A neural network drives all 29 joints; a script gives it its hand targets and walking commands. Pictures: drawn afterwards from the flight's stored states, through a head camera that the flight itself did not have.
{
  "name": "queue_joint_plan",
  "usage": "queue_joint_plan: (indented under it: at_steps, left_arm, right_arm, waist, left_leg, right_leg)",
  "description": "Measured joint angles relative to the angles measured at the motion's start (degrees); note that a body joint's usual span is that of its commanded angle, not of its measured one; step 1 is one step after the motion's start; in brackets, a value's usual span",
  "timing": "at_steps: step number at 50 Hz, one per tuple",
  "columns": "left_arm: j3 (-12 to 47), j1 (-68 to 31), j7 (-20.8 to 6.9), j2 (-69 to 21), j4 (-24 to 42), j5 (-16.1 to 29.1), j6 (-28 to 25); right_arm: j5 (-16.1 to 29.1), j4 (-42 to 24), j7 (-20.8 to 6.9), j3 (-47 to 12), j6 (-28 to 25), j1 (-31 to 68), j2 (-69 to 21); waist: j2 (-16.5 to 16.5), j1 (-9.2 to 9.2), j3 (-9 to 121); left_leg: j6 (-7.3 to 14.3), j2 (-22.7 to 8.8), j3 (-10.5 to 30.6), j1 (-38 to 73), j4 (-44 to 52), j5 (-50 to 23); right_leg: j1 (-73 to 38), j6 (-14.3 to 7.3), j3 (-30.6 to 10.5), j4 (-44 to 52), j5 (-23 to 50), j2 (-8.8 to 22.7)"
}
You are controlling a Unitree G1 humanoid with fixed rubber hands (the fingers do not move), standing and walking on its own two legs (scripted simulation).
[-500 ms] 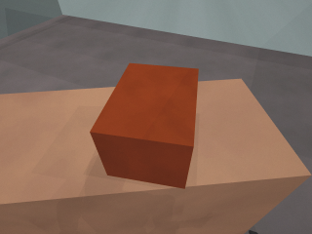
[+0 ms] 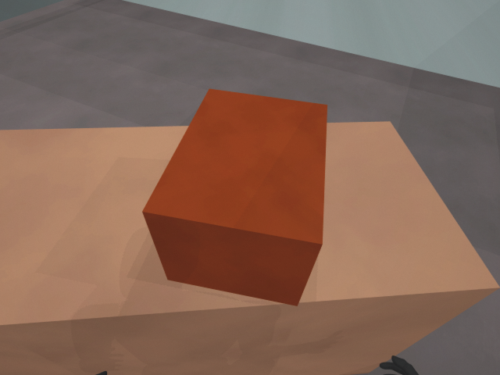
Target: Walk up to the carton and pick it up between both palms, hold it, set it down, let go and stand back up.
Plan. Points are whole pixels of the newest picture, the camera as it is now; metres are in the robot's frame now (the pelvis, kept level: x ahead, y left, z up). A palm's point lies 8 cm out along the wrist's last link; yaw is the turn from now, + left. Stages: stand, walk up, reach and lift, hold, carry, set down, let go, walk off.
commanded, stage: walk up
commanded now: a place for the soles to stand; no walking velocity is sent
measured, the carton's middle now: (250, 189) +0.43 +0.00 +0.06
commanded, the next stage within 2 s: reach and lift in 0.54 s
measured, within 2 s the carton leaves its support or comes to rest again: neither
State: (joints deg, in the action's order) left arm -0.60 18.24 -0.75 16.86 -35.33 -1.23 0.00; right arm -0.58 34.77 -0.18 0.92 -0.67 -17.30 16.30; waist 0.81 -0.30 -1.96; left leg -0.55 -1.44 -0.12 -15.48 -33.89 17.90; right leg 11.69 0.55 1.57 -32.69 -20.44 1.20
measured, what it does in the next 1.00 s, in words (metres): stands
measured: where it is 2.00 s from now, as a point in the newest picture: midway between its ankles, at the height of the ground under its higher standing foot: outside the picture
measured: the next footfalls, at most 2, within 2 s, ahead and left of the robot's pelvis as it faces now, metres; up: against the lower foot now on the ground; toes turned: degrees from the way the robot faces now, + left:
none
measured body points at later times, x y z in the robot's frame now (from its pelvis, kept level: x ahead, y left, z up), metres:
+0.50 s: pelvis -0.01 +0.00 +0.00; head +0.00 +0.01 +0.45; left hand +0.09 +0.27 -0.11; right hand +0.11 -0.26 -0.10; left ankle +0.00 +0.13 -0.73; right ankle -0.03 -0.13 -0.73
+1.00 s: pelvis -0.02 +0.00 +0.02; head -0.05 +0.03 +0.46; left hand +0.15 +0.27 -0.06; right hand +0.14 -0.24 -0.03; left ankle +0.00 +0.13 -0.73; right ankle -0.03 -0.13 -0.73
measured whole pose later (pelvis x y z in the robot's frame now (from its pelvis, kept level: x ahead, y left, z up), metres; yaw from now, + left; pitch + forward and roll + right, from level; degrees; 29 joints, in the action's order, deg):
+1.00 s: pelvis -0.02 +0.00 +0.02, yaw -2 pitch -8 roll +0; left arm -4.5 12.9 -2.7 18.8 -24.4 1.2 12.2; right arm 1.1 35.3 3.9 0.4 -12.2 -14.7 10.7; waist 4.8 -2.2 -3.9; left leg -0.9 -1.6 -2.3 -2.3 -20.4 10.3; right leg 0.5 0.5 -0.4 -21.4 -13.2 1.0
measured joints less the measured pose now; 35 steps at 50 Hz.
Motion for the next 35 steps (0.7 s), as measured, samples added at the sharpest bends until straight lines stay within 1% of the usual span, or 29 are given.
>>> queue_joint_plan:
  at_steps: [4, 10, 21, 29, 30, 31, 32, 33, 35]
  left_arm:
    - [-0.4, 0.5, 0.0, 0.7, -0.8, -0.2, 0.0]
    - [-0.7, 0.7, -0.1, 0.4, -0.6, 0.1, 0.4]
    - [-0.5, -0.1, -0.2, 0.2, -0.2, 0.1, 0.3]
    - [-0.5, 0.4, -0.3, 0.0, -0.6, 0.0, 0.3]
    - [-0.5, 0.2, -0.1, 0.1, -0.4, 0.3, 1.1]
    - [-0.6, -0.8, 0.5, 0.3, -0.1, 0.9, 3.6]
    - [-0.6, -2.3, 1.2, 0.6, 0.4, 1.3, 6.2]
    - [-0.7, -4.2, 1.7, 0.9, 1.1, 1.4, 8.4]
    - [-1.0, -8.2, 2.0, 1.3, 3.1, 1.3, 11.0]
  right_arm:
    - [-0.2, 0.4, 0.1, 0.0, 0.1, -0.5, 0.1]
    - [-0.3, 0.2, 0.1, 0.2, 0.8, -1.3, -0.2]
    - [-0.4, -0.6, 0.0, 0.3, 0.3, -1.0, -0.2]
    - [-0.3, -0.9, 0.0, 0.6, 0.6, -1.4, -0.2]
    - [-1.0, 0.1, -0.2, 1.0, -0.4, -0.8, -0.4]
    - [-2.6, 3.8, -0.6, 2.3, -3.1, 1.7, -1.1]
    - [-3.6, 7.6, -1.1, 3.6, -5.6, 4.8, -1.6]
    - [-4.3, 10.2, -1.6, 4.6, -7.5, 7.8, -2.1]
    - [-4.7, 13.2, -1.8, 5.6, -10.4, 12.4, -2.8]
  waist:
    - [-0.7, -0.04, -0.7]
    - [-1.3, 0.04, 1.5]
    - [-0.4, 0.06, -0.3]
    - [-0.7, 0.01, 0.8]
    - [-0.7, -0.20, 0.9]
    - [-0.6, -0.69, 0.7]
    - [-0.6, -0.81, 0.1]
    - [-0.6, -0.74, -0.7]
    - [-0.5, -0.25, -2.5]
  left_leg:
    - [0.2, 0.3, 0.1, -0.1, 0.2, -0.4]
    - [0.1, 0.4, 0.5, 0.6, -1.1, 0.8]
    - [0.1, 0.8, 1.4, -0.4, -0.5, -0.7]
    - [0.0, 0.9, 2.2, -0.5, -1.1, -0.3]
    - [-0.1, 0.8, 2.1, -0.6, -1.1, -0.3]
    - [-0.3, 0.5, 1.5, -0.9, -1.3, -0.3]
    - [-0.6, 0.2, 1.1, -1.3, -1.8, -0.2]
    - [-0.8, -0.1, 0.7, -1.7, -2.2, -0.2]
    - [-1.0, -0.4, 0.7, -2.5, -2.7, -0.5]
  right_leg:
    - [0.0, 0.2, 0.1, 0.2, 0.3, 0.3]
    - [-1.0, 0.1, 0.6, -0.9, -1.0, 0.4]
    - [-0.3, 0.1, 1.4, -0.5, 0.0, 0.7]
    - [-0.7, 0.0, 2.2, -0.7, -0.4, 0.7]
    - [-0.5, -0.1, 2.1, -0.8, -0.4, 0.7]
    - [0.3, -0.3, 1.5, -1.4, -0.4, 0.5]
    - [1.1, -0.4, 1.0, -2.1, -0.3, 0.2]
    - [1.8, -0.5, 0.7, -2.7, -0.3, -0.1]
    - [2.6, -0.5, 0.5, -3.4, 0.0, -0.4]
